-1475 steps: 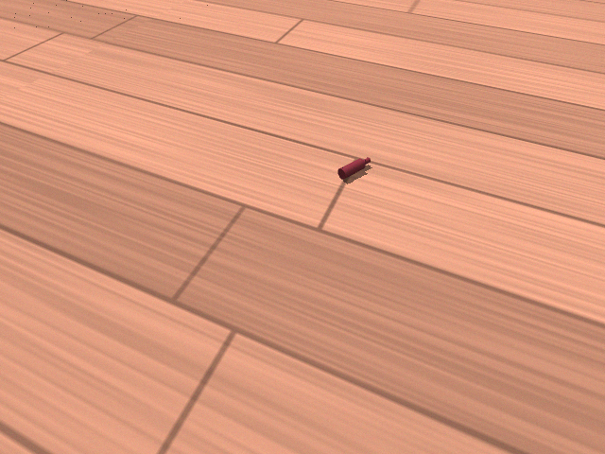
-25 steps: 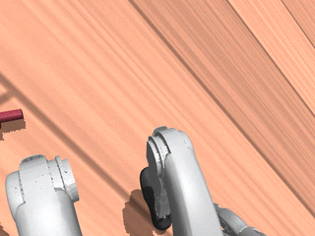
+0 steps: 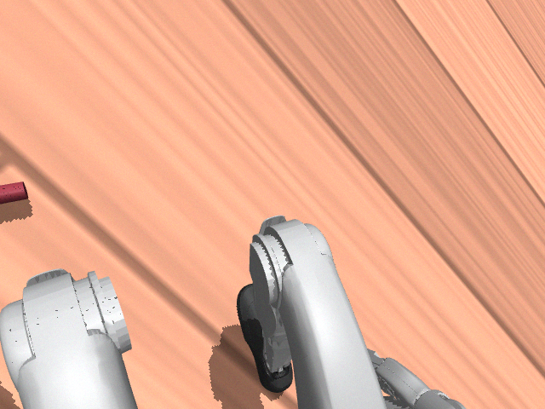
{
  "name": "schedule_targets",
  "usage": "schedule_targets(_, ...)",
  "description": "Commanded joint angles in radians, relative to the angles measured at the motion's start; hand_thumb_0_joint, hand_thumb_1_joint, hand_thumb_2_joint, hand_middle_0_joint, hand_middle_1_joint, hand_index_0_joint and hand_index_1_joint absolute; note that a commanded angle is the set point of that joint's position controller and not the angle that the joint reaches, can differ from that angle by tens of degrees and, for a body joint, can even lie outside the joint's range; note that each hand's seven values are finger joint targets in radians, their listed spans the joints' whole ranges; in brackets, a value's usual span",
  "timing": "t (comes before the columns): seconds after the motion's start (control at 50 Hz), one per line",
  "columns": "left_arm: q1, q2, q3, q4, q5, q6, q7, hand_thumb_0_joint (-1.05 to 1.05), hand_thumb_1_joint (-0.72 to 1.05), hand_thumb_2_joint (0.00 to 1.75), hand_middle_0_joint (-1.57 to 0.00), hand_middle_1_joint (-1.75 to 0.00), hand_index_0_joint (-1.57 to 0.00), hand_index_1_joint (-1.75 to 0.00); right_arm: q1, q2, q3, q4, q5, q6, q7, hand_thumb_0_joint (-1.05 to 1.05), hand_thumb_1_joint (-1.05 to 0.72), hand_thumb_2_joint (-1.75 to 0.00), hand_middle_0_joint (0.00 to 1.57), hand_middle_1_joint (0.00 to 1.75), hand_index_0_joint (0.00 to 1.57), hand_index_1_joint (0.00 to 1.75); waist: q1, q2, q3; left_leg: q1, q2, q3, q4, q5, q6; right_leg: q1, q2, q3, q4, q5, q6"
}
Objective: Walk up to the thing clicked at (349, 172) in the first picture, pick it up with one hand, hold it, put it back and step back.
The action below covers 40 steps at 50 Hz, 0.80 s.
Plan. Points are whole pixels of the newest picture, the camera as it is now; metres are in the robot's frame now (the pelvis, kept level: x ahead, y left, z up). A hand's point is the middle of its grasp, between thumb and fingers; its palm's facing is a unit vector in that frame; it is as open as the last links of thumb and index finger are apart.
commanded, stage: open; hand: left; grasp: from above
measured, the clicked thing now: out of the picture +0.42 +0.33 -0.26
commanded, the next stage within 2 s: withdraw in 0.44 s
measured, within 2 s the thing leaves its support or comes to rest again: neither
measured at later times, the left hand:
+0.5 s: hand out of the picture +0.40 +0.34 -0.23, palm faces -0.41 -0.16 -0.90, open 13.8 cm
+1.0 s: hand out of the picture +0.42 +0.37 -0.11, palm faces -0.33 -0.09 -0.94, open 13.9 cm
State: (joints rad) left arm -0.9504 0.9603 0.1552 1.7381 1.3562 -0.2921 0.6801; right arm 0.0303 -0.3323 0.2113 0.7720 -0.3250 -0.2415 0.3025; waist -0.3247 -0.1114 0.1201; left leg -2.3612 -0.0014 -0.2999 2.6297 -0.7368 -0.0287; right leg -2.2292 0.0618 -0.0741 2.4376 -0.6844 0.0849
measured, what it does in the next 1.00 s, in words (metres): stands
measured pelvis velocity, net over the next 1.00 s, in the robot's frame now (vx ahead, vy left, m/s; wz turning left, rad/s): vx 0.00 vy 0.00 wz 0.07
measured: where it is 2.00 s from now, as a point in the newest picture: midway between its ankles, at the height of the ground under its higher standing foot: (198, 392)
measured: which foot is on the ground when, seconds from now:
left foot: down 0.00-1.00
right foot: down 0.00-1.00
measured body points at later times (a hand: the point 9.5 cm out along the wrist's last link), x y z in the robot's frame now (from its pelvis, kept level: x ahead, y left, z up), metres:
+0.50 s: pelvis +0.00 +0.00 +0.00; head +0.24 +0.14 +0.35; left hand +0.42 +0.35 -0.18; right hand +0.08 -0.26 -0.06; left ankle +0.06 +0.13 -0.25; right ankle +0.12 -0.15 -0.25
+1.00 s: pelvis +0.00 +0.00 +0.03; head +0.21 +0.10 +0.42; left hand +0.43 +0.37 -0.05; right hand +0.11 -0.26 -0.07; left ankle +0.06 +0.13 -0.25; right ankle +0.12 -0.15 -0.25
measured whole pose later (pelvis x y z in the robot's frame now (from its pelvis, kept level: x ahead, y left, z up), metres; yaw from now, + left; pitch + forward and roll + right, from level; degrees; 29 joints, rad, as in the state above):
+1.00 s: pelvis +0.00 +0.00 +0.03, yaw +4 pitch +32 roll -12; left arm -0.85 0.76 0.09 1.28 1.20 -0.13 0.38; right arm 0.11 -0.28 0.04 0.77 -0.16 -0.13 0.30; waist -0.19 0.02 -0.07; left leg -2.34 0.00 -0.21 2.48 -0.71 -0.02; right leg -2.22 0.01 -0.02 2.35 -0.70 0.07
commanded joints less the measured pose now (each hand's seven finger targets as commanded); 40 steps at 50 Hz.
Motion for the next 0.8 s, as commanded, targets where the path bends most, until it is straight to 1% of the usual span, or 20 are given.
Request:
schedule_targets(0.0,-0.221,0.254,0.027,-0.088,-0.019,0.003,0.020,0.00,-0.26,0.77,-0.32,-0.76,-0.32,-0.76,0.144,-0.334,-0.097,-0.015,0.015,-0.004,-0.004,0.00,-0.90,-0.90,0.20,0.30,0.20,0.30,-0.030,0.479,-0.604,0.499,0.024,0.153,-0.296,0.225,0.021,0.273,0.019,-0.192,-0.161,0.261,-0.083)
schedule_targets(0.1,-0.206,0.262,0.029,-0.100,-0.026,-0.004,-0.002,0.00,-0.35,0.84,-0.24,-0.83,-0.23,-0.83,0.147,-0.334,-0.101,-0.021,0.020,0.003,-0.009,0.00,-0.90,-0.90,0.20,0.30,0.20,0.30,-0.028,0.470,-0.607,0.488,0.024,0.159,-0.297,0.202,0.025,0.280,0.022,-0.187,-0.177,0.241,-0.086)
schedule_targets(0.14,-0.218,0.234,0.018,-0.106,-0.031,-0.014,-0.010,0.00,-0.39,0.87,-0.20,-0.87,-0.20,-0.87,0.153,-0.331,-0.098,-0.028,0.017,0.005,-0.009,0.00,-0.90,-0.90,0.20,0.30,0.20,0.30,-0.038,0.479,-0.609,0.499,0.024,0.150,-0.310,0.213,0.022,0.279,0.021,-0.195,-0.171,0.248,-0.084)
schedule_targets(0.18,-0.206,0.257,0.030,-0.112,-0.025,-0.022,-0.014,0.00,-0.42,0.90,-0.18,-0.89,-0.18,-0.90,0.158,-0.333,-0.101,-0.025,0.020,0.010,-0.013,0.00,-0.89,-0.90,0.20,0.30,0.20,0.30,-0.031,0.484,-0.607,0.505,0.026,0.152,-0.307,0.215,0.021,0.281,0.022,-0.193,-0.173,0.248,-0.083)
schedule_targets(0.2,-0.222,0.236,0.014,-0.123,-0.023,-0.028,-0.018,0.00,-0.42,0.90,-0.17,-0.91,-0.17,-0.91,0.157,-0.332,-0.099,-0.032,0.017,0.011,-0.010,0.00,-0.90,-0.90,0.20,0.30,0.20,0.30,-0.044,0.486,-0.605,0.512,0.024,0.154,-0.296,0.225,0.022,0.279,0.019,-0.193,-0.168,0.262,-0.080)
schedule_targets(0.22,-0.229,0.216,-0.005,-0.123,-0.028,-0.032,-0.022,0.00,-0.44,0.91,-0.15,-0.92,-0.15,-0.92,0.144,-0.326,-0.098,-0.028,0.022,0.008,-0.011,0.00,-0.89,-0.90,0.20,0.30,0.20,0.30,-0.040,0.482,-0.601,0.512,0.025,0.153,-0.296,0.221,0.020,0.273,0.019,-0.190,-0.168,0.259,-0.082)
schedule_targets(0.24,-0.224,0.248,0.019,-0.130,-0.025,-0.038,-0.018,0.00,-0.43,0.91,-0.14,-0.95,-0.15,-0.94,0.151,-0.333,-0.096,-0.028,0.015,0.010,-0.010,0.00,-0.89,-0.90,0.20,0.30,0.20,0.30,-0.044,0.479,-0.605,0.517,0.025,0.152,-0.293,0.223,0.022,0.278,0.018,-0.197,-0.167,0.260,-0.080)
schedule_targets(0.3,-0.212,0.258,0.026,-0.126,-0.016,-0.047,-0.011,0.00,-0.47,0.95,-0.10,-0.98,-0.11,-0.97,0.156,-0.327,-0.092,-0.025,0.016,0.014,-0.011,0.00,-0.89,-0.90,0.20,0.30,0.20,0.30,-0.039,0.478,-0.599,0.515,0.026,0.153,-0.291,0.226,0.021,0.276,0.020,-0.196,-0.169,0.259,-0.081)
schedule_targets(0.36,-0.215,0.231,0.003,-0.136,-0.014,-0.049,0.002,0.00,-0.51,0.98,-0.07,-1.00,-0.07,-1.00,0.148,-0.322,-0.094,-0.013,0.016,0.022,-0.017,0.00,-0.89,-0.90,0.20,0.30,0.20,0.30,-0.031,0.492,-0.609,0.501,0.026,0.158,-0.300,0.213,0.021,0.283,0.026,-0.186,-0.187,0.249,-0.085)
schedule_targets(0.52,-0.220,0.228,-0.007,-0.117,0.000,-0.019,0.032,0.00,-0.51,0.98,-0.06,-1.01,-0.07,-1.01,0.139,-0.325,-0.093,-0.013,0.018,0.022,-0.017,0.00,-0.89,-0.90,0.20,0.30,0.20,0.30,-0.031,0.494,-0.589,0.492,0.023,0.151,-0.309,0.192,0.022,0.238,0.023,-0.193,-0.166,0.226,-0.088)
schedule_targets(0.54,-0.215,0.235,0.007,-0.122,-0.005,-0.016,0.037,0.00,-0.48,0.96,-0.07,-1.04,-0.09,-1.01,0.143,-0.329,-0.095,-0.013,0.015,0.024,-0.017,0.00,-0.90,-0.90,0.20,0.30,0.20,0.30,-0.020,0.492,-0.613,0.507,0.025,0.145,-0.322,0.208,0.020,0.247,0.027,-0.193,-0.174,0.236,-0.089)
schedule_targets(0.56,-0.213,0.236,0.006,-0.104,-0.001,-0.009,0.037,0.00,-0.48,0.96,-0.07,-1.03,-0.09,-1.01,0.143,-0.329,-0.093,-0.014,0.014,0.017,-0.013,0.00,-0.90,-0.90,0.20,0.30,0.20,0.30,-0.028,0.491,-0.594,0.508,0.023,0.145,-0.306,0.203,0.019,0.229,0.020,-0.196,-0.156,0.238,-0.086)
schedule_targets(0.62,-0.249,0.258,0.030,-0.176,-0.009,0.007,0.042,0.00,-0.49,0.96,-0.07,-1.03,-0.09,-1.00,0.143,-0.325,-0.102,-0.015,0.018,0.009,-0.007,0.00,-0.90,-0.90,0.20,0.30,0.20,0.30,-0.007,0.559,-0.650,0.553,0.025,0.148,-0.324,0.221,0.012,0.237,0.018,-0.188,-0.157,0.250,-0.089)
schedule_targets(0.64,-0.258,0.265,0.049,-0.191,-0.015,0.014,0.043,0.00,-0.49,0.96,-0.07,-1.03,-0.08,-1.00,0.154,-0.325,-0.104,-0.019,0.017,0.005,-0.002,0.00,-0.90,-0.90,0.20,0.30,0.20,0.30,-0.010,0.569,-0.661,0.555,0.024,0.151,-0.321,0.231,0.013,0.242,0.018,-0.191,-0.154,0.263,-0.086)
schedule_targets(0.66,-0.262,0.282,0.076,-0.241,-0.025,0.023,0.042,0.00,-0.49,0.97,-0.07,-1.02,-0.08,-1.00,0.147,-0.325,-0.113,-0.026,0.022,0.004,0.000,0.00,-0.90,-0.90,0.20,0.30,0.20,0.30,0.012,0.585,-0.703,0.575,0.024,0.152,-0.326,0.247,0.008,0.243,0.015,-0.186,-0.153,0.275,-0.090)
schedule_targets(0.68,-0.247,0.296,0.090,-0.253,-0.027,0.034,0.038,0.00,-0.50,0.97,-0.07,-1.02,-0.08,-1.00,0.149,-0.323,-0.122,-0.030,0.030,-0.001,0.005,0.00,-0.90,-0.90,0.20,0.30,0.20,0.30,0.016,0.599,-0.708,0.577,0.024,0.161,-0.317,0.255,0.008,0.252,0.012,-0.180,-0.149,0.283,-0.092)
schedule_targets(0.7,-0.225,0.247,0.071,-0.263,-0.036,0.047,0.022,0.00,-0.49,0.97,-0.07,-1.02,-0.08,-1.00,0.166,-0.313,-0.132,-0.022,0.034,-0.004,0.012,0.00,-0.90,-0.90,0.20,0.30,0.20,0.30,0.022,0.625,-0.719,0.596,0.020,0.172,-0.328,0.266,0.003,0.246,0.010,-0.173,-0.152,0.287,-0.094)
schedule_targets(0.72,-0.227,0.265,0.104,-0.327,-0.054,0.054,0.014,0.00,-0.50,0.97,-0.07,-1.01,-0.08,-1.00,0.162,-0.310,-0.149,-0.019,0.044,-0.005,0.014,0.00,-0.90,-0.90,0.20,0.30,0.20,0.30,0.043,0.645,-0.755,0.605,0.023,0.172,-0.340,0.275,0.001,0.249,0.011,-0.174,-0.154,0.291,-0.096)
schedule_targets(0.76,-0.184,0.198,0.075,-0.366,-0.083,0.084,-0.031,0.00,-0.50,0.97,-0.07,-1.01,-0.08,-0.99,0.181,-0.292,-0.176,-0.014,0.064,0.000,0.020,0.00,-0.90,-0.90,0.20,0.30,0.20,0.30,0.065,0.658,-0.786,0.619,0.016,0.187,-0.361,0.282,0.000,0.236,0.005,-0.161,-0.169,0.289,-0.101)
schedule_targets(0.78,-0.207,0.178,0.063,-0.449,-0.102,0.092,-0.057,0.00,-0.51,0.98,-0.07,-1.01,-0.08,-1.00,0.191,-0.289,-0.192,-0.013,0.076,0.009,0.020,0.00,-0.90,-0.90,0.20,0.30,0.20,0.30,0.075,0.684,-0.823,0.627,0.014,0.188,-0.387,0.284,0.000,0.241,0.000,-0.157,-0.183,0.289,-0.102)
